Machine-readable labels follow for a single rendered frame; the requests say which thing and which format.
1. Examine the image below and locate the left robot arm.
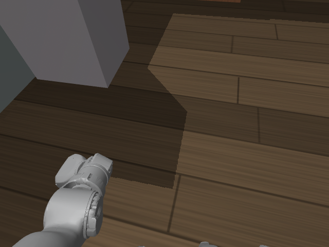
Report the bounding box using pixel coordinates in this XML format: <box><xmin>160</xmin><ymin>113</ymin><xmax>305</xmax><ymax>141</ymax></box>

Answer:
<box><xmin>12</xmin><ymin>153</ymin><xmax>113</xmax><ymax>247</ymax></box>

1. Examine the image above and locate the left robot hand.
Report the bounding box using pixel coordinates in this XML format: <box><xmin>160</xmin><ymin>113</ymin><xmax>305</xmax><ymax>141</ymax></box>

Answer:
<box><xmin>55</xmin><ymin>154</ymin><xmax>87</xmax><ymax>188</ymax></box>

